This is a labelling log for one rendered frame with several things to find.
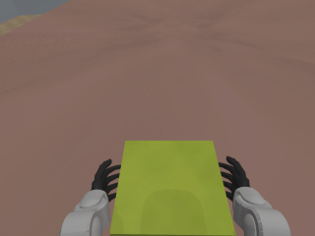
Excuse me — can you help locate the robot right forearm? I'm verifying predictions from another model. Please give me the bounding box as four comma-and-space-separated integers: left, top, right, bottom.
232, 187, 291, 236

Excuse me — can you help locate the robot right hand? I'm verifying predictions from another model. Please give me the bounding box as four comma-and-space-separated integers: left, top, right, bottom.
218, 156, 250, 202

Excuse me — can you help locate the carton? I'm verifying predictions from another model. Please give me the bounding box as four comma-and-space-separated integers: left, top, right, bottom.
109, 141, 236, 236

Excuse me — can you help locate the robot left forearm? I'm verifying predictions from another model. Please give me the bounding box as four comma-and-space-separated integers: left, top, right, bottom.
59, 189, 110, 236

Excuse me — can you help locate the robot left hand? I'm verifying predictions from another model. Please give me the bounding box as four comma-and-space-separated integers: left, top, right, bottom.
91, 159, 121, 202

